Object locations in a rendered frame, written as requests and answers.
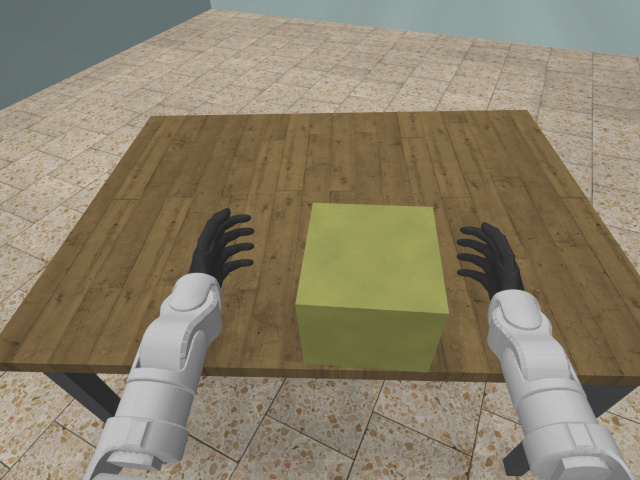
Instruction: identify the table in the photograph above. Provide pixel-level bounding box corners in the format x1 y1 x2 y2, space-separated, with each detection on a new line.
0 110 640 476

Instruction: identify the robot right hand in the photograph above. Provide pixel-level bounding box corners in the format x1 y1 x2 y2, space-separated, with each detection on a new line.
457 222 525 302

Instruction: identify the robot left hand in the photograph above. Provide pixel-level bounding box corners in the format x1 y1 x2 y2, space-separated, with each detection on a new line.
188 208 254 289

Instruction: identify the carton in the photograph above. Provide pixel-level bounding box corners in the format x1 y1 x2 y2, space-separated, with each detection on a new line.
295 203 449 373

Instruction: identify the left robot forearm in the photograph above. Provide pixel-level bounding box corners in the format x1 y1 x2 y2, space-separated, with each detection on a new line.
82 273 223 480

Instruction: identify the right robot forearm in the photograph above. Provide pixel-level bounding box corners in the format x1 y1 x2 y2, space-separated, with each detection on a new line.
487 289 636 480

